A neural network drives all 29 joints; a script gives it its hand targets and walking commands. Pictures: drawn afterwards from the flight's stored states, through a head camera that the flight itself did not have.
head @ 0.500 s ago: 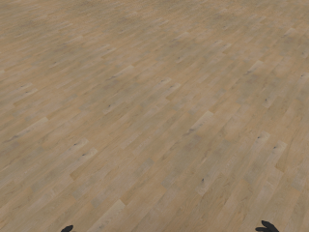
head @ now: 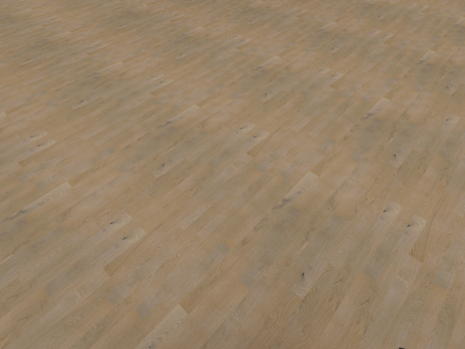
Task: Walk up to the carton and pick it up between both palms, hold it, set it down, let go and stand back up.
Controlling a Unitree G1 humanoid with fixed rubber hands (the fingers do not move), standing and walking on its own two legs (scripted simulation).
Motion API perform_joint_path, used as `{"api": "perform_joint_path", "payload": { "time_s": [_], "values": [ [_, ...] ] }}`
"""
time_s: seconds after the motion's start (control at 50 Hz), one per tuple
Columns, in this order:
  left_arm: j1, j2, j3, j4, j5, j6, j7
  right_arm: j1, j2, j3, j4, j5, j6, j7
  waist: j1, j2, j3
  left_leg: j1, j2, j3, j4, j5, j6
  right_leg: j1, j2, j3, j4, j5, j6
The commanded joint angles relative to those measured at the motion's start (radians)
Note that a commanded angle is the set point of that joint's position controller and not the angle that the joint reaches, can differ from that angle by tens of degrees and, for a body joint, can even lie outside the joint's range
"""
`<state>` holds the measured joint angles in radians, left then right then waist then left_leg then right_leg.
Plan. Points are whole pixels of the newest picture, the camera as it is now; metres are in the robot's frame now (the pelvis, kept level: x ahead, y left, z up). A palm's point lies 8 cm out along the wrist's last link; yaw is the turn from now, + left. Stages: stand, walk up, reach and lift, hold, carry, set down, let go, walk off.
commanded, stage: stand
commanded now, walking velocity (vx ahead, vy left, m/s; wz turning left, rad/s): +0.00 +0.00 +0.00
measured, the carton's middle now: out of the picture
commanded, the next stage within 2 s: none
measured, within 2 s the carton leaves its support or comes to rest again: neither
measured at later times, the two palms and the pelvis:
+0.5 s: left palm out of the picture +0.08 +0.29 -0.12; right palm out of the picture +0.08 -0.29 -0.12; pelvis +0.00 +0.00 +0.00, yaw +0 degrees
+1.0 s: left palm out of the picture +0.08 +0.29 -0.12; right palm out of the picture +0.09 -0.29 -0.11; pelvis +0.01 +0.00 +0.00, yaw +0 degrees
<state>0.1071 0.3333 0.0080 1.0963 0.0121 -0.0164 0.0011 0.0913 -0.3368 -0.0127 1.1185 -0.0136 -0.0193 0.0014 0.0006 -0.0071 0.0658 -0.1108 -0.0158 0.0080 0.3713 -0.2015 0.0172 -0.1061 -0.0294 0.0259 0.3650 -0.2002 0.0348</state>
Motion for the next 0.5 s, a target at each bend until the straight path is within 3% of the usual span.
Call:
{"api": "perform_joint_path", "payload": {
  "time_s": [0.0,0.48],
  "values": [
    [-0.042,0.211,0.036,-0.064,-0.001,-0.019,0.010,-0.060,-0.215,-0.037,-0.065,0.001,-0.020,-0.010,0.003,0.008,-0.075,-0.009,0.127,-0.126,-0.091,0.104,0.019,-0.003,-0.088,0.078,-0.068,0.107,-0.057],
    [-0.032,0.222,0.036,-0.058,-0.003,-0.016,0.012,-0.054,-0.219,-0.033,-0.055,0.003,-0.016,-0.011,0.002,0.005,-0.080,0.004,0.129,-0.119,-0.087,0.152,0.019,0.005,-0.096,0.082,-0.073,0.147,-0.056]
  ]
}}
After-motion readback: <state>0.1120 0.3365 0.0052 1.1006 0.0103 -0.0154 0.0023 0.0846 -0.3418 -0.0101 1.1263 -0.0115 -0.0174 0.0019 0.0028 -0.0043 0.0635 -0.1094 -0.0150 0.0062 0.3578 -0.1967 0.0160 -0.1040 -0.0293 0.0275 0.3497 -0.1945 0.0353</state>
